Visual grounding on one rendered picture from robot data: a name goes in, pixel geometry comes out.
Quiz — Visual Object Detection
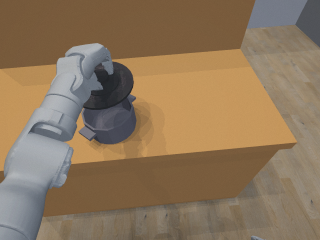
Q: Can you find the pot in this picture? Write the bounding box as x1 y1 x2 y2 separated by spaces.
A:
78 94 137 145

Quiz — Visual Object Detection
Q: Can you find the lid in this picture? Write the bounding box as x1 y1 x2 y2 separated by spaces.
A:
83 61 134 110

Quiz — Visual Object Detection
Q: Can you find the knob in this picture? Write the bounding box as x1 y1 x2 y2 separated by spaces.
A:
94 69 110 85

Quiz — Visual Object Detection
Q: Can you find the robot left upper arm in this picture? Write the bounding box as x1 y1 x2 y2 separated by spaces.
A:
0 132 74 240

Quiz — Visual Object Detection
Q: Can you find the table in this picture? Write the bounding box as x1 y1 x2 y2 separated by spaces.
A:
0 0 297 217

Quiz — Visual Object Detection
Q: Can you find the robot left forearm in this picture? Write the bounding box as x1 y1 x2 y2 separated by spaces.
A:
3 51 95 177

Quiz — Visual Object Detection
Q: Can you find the left robot hand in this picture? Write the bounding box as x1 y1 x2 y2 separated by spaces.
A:
65 43 114 91

